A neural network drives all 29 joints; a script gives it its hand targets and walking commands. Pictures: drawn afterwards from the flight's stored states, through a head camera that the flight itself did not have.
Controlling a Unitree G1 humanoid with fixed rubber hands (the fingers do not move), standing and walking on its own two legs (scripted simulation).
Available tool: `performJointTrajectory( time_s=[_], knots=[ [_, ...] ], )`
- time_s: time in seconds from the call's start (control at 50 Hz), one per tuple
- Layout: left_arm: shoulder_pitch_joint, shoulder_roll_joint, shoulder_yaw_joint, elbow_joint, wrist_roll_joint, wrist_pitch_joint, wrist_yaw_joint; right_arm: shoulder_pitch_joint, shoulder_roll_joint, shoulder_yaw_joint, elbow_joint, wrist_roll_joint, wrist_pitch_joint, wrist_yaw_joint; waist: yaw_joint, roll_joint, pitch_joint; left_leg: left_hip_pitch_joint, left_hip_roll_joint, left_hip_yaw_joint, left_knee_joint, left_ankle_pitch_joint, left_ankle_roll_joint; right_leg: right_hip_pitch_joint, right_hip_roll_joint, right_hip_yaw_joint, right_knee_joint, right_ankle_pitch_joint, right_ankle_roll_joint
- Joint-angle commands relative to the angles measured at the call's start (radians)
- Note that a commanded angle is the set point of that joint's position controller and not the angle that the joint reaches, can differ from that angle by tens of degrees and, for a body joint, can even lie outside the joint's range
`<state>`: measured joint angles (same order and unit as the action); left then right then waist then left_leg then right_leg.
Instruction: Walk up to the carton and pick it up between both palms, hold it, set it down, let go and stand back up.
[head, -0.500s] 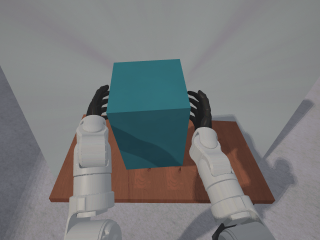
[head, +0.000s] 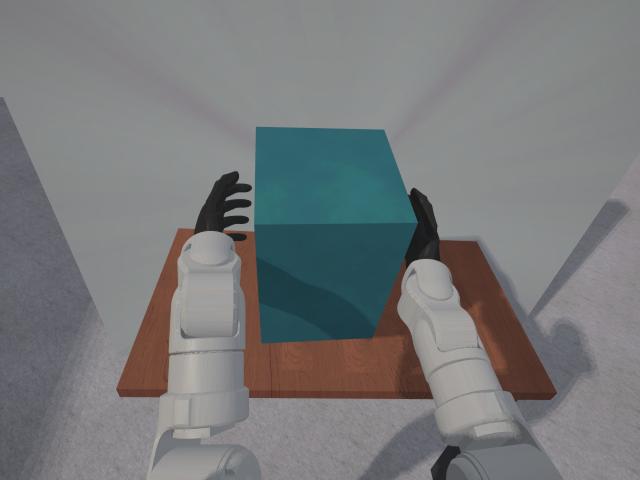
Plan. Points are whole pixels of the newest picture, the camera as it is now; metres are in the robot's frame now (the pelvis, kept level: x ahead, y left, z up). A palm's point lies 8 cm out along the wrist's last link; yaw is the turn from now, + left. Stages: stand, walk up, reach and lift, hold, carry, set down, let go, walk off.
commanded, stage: hold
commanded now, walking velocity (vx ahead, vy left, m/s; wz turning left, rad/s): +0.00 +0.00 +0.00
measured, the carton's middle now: (319, 242) +0.40 -0.01 +0.14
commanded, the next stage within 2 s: none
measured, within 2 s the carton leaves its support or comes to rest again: neither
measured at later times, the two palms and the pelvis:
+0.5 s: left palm (223, 236) +0.37 +0.11 +0.18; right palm (426, 242) +0.36 -0.14 +0.18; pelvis +0.01 -0.03 +0.00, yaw +2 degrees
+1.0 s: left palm (212, 241) +0.36 +0.12 +0.17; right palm (417, 246) +0.36 -0.13 +0.17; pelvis +0.01 +0.00 +0.00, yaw +1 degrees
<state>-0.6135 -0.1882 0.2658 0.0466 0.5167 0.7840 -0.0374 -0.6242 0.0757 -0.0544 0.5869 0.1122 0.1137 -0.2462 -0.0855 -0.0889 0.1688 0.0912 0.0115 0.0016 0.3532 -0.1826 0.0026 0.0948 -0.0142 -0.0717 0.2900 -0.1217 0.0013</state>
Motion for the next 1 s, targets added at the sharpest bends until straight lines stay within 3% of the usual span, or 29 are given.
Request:
performJointTrajectory(
  time_s=[0.0,0.06,0.14,0.16,0.28,0.36,0.46,0.5,0.58,0.7,0.8,0.84,0.98],
  knots=[
    [-0.619,-0.391,-0.336,0.033,-0.146,-0.076,-0.118,-0.800,0.373,0.250,-0.218,-0.023,-0.058,0.165,-0.007,0.108,-0.320,-0.105,0.016,0.058,-0.142,-0.033,0.027,0.075,0.077,-0.108,-0.009,-0.083,0.008],
    [-0.656,-0.385,-0.296,0.089,-0.148,-0.084,-0.119,-0.828,0.403,0.220,-0.179,-0.043,-0.052,0.167,0.007,0.088,-0.337,-0.139,0.010,0.068,-0.158,-0.116,0.044,0.080,0.065,-0.096,-0.016,-0.119,0.012],
    [-0.640,-0.374,-0.258,0.111,-0.141,-0.090,-0.135,-0.812,0.442,0.214,-0.168,-0.056,-0.049,0.148,0.005,0.051,-0.379,-0.100,-0.028,0.099,-0.118,-0.049,0.047,0.078,0.035,-0.069,-0.046,-0.096,0.014],
    [-0.652,-0.363,-0.250,0.095,-0.142,-0.098,-0.140,-0.818,0.458,0.229,-0.173,-0.050,-0.050,0.139,0.012,0.033,-0.393,-0.081,-0.032,0.102,-0.105,-0.012,0.049,0.086,0.032,-0.067,-0.049,-0.050,0.020],
    [-0.579,-0.332,-0.254,0.006,-0.135,-0.103,-0.176,-0.733,0.471,0.321,-0.250,0.001,-0.037,0.093,-0.018,0.053,-0.470,-0.045,-0.066,0.091,-0.052,0.112,0.030,0.206,0.006,-0.051,-0.009,0.259,0.051],
    [-0.556,-0.312,-0.282,-0.092,-0.146,-0.105,-0.187,-0.688,0.464,0.398,-0.328,0.048,-0.041,0.076,-0.015,0.072,-0.493,-0.017,-0.062,0.079,-0.027,0.205,0.013,0.239,0.010,-0.066,0.016,0.369,0.063],
    [-0.568,-0.283,-0.286,-0.072,-0.133,-0.089,-0.201,-0.645,0.438,0.377,-0.293,0.022,-0.025,0.077,-0.038,0.049,-0.368,-0.035,-0.054,0.076,-0.051,0.112,0.019,0.172,0.009,-0.076,-0.020,0.196,0.058],
    [-0.607,-0.282,-0.289,-0.067,-0.131,-0.090,-0.203,-0.659,0.433,0.362,-0.282,0.017,-0.030,0.084,-0.033,0.057,-0.336,-0.054,-0.044,0.081,-0.066,0.085,0.022,0.143,0.015,-0.089,-0.024,0.131,0.053],
    [-0.600,-0.305,-0.308,-0.067,-0.141,-0.088,-0.200,-0.674,0.425,0.344,-0.306,0.003,-0.044,0.088,-0.042,0.059,-0.335,-0.042,-0.042,0.085,-0.067,0.110,0.018,0.140,0.023,-0.094,-0.024,0.123,0.044],
    [-0.525,-0.336,-0.327,-0.066,-0.141,-0.073,-0.193,-0.639,0.391,0.343,-0.291,0.014,-0.048,0.092,-0.051,0.110,-0.344,0.009,-0.033,0.081,-0.061,0.212,-0.003,0.157,0.047,-0.103,-0.027,0.161,0.031],
    [-0.512,-0.355,-0.348,-0.132,-0.140,-0.078,-0.180,-0.614,0.363,0.350,-0.299,0.032,-0.055,0.107,-0.058,0.143,-0.385,0.043,-0.021,0.077,-0.055,0.293,-0.018,0.159,0.075,-0.119,-0.017,0.165,0.022],
    [-0.539,-0.357,-0.379,-0.186,-0.162,-0.092,-0.170,-0.622,0.356,0.355,-0.318,0.041,-0.064,0.113,-0.057,0.145,-0.416,0.061,-0.011,0.068,-0.039,0.339,-0.028,0.144,0.080,-0.121,-0.011,0.160,0.020],
    [-0.506,-0.375,-0.387,-0.137,-0.153,-0.094,-0.136,-0.618,0.347,0.353,-0.268,0.035,-0.069,0.134,-0.041,0.122,-0.367,0.063,0.001,0.055,-0.033,0.347,-0.031,0.098,0.083,-0.120,-0.016,0.106,0.009]
  ],
)
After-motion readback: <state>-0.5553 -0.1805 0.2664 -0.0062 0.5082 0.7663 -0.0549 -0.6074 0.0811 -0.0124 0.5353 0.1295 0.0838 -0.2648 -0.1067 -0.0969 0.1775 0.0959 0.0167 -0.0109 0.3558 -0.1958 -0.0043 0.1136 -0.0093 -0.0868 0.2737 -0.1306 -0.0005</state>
